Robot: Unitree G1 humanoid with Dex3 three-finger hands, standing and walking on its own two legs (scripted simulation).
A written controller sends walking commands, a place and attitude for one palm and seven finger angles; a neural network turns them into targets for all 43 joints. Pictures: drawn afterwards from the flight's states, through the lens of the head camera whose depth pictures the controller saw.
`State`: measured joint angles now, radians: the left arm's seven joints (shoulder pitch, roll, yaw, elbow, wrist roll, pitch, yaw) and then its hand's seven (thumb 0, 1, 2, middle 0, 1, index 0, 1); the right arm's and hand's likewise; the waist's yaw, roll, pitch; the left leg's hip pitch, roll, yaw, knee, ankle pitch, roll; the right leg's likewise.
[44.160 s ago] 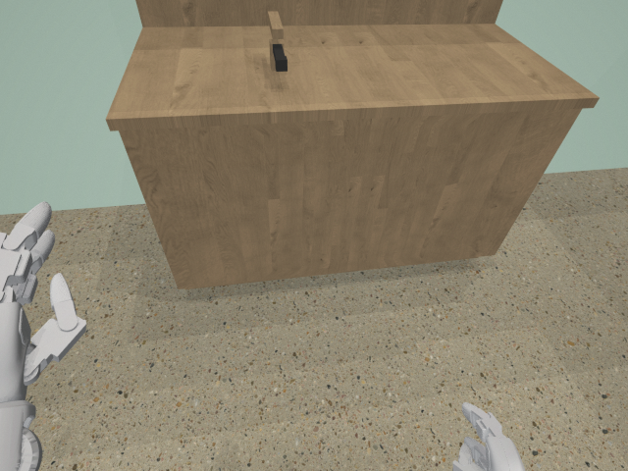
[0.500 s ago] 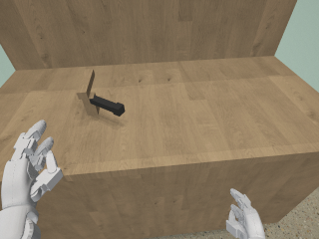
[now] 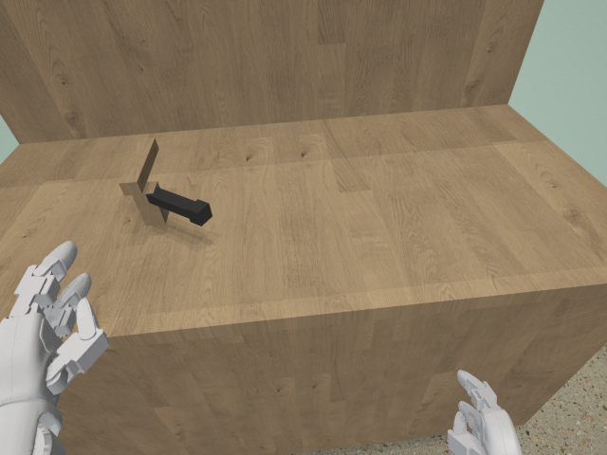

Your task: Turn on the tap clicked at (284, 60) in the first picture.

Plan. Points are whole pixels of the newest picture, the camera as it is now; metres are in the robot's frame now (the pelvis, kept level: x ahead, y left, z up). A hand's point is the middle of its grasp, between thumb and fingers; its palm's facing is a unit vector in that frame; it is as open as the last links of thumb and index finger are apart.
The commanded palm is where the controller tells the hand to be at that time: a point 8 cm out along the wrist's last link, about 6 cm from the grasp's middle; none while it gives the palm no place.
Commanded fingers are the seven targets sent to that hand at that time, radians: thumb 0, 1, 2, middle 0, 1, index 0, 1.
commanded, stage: reach beside the lever's end, fingers flat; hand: left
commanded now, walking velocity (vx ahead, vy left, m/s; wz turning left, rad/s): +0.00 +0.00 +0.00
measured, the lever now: (199, 212) +0.44 +0.24 +0.10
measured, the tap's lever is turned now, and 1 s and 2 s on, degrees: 55 55 55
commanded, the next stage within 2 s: none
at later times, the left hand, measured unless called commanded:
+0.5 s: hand (92, 302) +0.23 +0.28 +0.14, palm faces +0.48 -0.86 -0.16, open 7.5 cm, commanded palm +0.19 +0.33 +0.14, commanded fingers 0.00 0.90 0.90 -0.19 -0.27 -0.19 -0.27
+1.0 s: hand (99, 276) +0.27 +0.31 +0.13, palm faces +0.47 -0.88 -0.12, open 7.6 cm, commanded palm +0.23 +0.35 +0.12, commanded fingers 0.00 0.90 0.90 -0.17 -0.20 -0.17 -0.20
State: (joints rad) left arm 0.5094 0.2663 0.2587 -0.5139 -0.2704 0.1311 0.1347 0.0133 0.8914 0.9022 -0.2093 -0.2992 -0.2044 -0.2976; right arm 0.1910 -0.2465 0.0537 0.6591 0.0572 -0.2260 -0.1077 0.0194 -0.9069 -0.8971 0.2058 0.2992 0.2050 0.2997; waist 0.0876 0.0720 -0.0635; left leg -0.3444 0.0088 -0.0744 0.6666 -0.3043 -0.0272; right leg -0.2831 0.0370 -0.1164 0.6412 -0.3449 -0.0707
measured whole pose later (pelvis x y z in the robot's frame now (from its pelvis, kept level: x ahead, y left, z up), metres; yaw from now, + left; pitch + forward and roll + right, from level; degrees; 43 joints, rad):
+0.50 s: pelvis +0.02 +0.00 +0.00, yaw -1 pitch +1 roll +0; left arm 0.36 0.30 0.42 -0.23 -0.31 0.07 0.03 0.01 0.89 0.90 -0.20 -0.29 -0.20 -0.28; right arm 0.21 -0.26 0.02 0.68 0.07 -0.24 -0.12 0.02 -0.91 -0.90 0.21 0.30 0.20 0.30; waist 0.08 0.06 -0.07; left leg -0.33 0.01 -0.06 0.62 -0.32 -0.03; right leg -0.29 0.04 -0.10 0.62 -0.36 -0.07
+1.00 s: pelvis +0.01 +0.02 +0.01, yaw -1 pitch +1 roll +0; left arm 0.12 0.31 0.38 0.00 -0.25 0.03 0.06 0.01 0.89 0.90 -0.18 -0.23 -0.18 -0.22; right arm 0.18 -0.24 0.05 0.70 0.06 -0.23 -0.12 0.02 -0.91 -0.90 0.21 0.30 0.21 0.30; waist 0.05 0.05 -0.04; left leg -0.34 -0.01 -0.03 0.60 -0.28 0.00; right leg -0.30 0.02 -0.08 0.59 -0.31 -0.04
